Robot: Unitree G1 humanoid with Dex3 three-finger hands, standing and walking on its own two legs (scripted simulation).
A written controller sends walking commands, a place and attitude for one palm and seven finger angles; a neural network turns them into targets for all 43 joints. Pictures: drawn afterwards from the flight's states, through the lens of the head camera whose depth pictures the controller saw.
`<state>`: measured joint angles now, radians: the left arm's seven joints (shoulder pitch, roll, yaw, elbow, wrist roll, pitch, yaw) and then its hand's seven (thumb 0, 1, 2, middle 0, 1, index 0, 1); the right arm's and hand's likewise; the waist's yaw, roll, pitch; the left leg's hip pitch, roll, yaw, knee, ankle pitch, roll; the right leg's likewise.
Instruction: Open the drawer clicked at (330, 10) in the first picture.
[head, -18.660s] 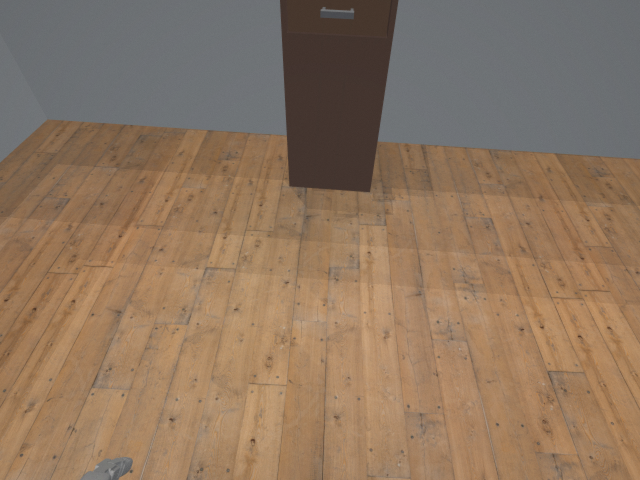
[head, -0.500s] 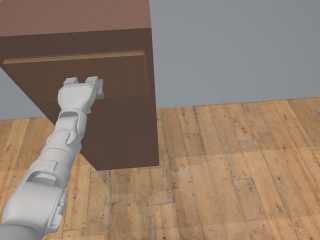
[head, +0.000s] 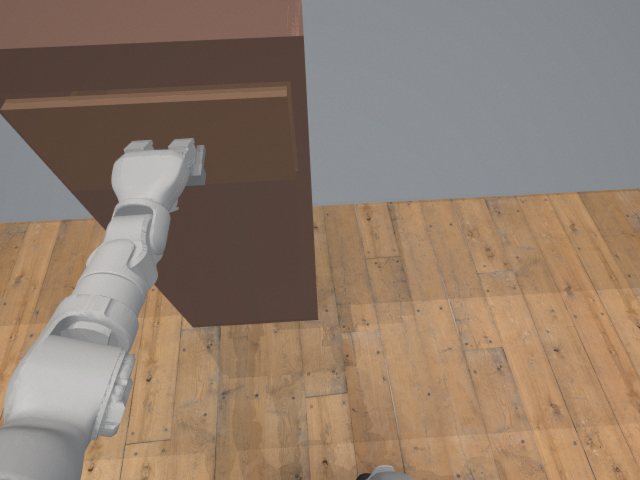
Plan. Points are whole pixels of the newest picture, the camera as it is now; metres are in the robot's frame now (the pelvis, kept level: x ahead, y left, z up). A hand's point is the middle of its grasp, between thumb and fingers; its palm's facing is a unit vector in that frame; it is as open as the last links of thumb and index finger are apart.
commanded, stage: pull the drawer open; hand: left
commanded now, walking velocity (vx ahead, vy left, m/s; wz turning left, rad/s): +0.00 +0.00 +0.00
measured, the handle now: (163, 165) +0.52 +0.20 +0.06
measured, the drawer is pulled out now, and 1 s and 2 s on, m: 0.02 0.11 0.24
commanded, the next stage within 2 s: none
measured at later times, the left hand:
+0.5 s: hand (161, 233) +0.42 +0.20 +0.03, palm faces -0.02 +0.00 -1.00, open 5.2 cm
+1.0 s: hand (160, 260) +0.38 +0.19 +0.03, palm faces +0.01 -0.06 -1.00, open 5.2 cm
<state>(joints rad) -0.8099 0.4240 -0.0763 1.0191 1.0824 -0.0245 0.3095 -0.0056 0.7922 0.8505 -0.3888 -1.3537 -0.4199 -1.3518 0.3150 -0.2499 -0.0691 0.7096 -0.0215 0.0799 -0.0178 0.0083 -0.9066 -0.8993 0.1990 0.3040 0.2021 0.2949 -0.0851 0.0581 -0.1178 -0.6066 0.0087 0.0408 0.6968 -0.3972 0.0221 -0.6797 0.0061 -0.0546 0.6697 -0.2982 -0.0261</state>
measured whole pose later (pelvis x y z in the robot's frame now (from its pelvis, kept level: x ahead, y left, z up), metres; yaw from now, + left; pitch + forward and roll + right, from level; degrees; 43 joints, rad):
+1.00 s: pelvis +0.01 +0.00 +0.01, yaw -2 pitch +12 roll +0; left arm -0.30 0.34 -0.12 0.46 1.04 0.09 0.31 0.02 0.79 0.82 -0.31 -1.35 -0.43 -1.35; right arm 0.28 -0.26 -0.07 0.68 0.01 0.10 0.00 0.01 -0.91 -0.90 0.20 0.30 0.20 0.29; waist -0.02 0.07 -0.11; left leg -0.43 0.01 0.07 0.60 -0.38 0.03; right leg -0.53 0.01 -0.02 0.60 -0.28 -0.02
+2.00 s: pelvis +0.01 -0.01 +0.01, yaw -1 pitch +7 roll +1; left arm 0.23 0.32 -0.15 -0.04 1.05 0.11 0.32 0.03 0.78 0.82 -0.30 -1.35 -0.46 -1.32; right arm 0.13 -0.25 -0.05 0.62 -0.01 0.07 0.00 0.02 -0.91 -0.90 0.20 0.30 0.20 0.29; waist 0.04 0.07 -0.08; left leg -0.34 0.01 0.07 0.61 -0.40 0.01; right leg -0.45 0.01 -0.02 0.65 -0.32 -0.03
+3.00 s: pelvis -0.01 -0.02 +0.00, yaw -1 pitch +6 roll +1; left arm 0.39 0.34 -0.13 -0.15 1.04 0.09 0.38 0.00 0.52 0.74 -0.39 -1.32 -0.40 -1.32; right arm 0.09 -0.22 -0.01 0.62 -0.03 0.07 -0.03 0.02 -0.91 -0.90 0.20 0.30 0.20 0.29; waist 0.08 0.07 -0.07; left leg -0.37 0.01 0.05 0.69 -0.41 0.00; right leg -0.48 0.01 -0.04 0.73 -0.35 -0.05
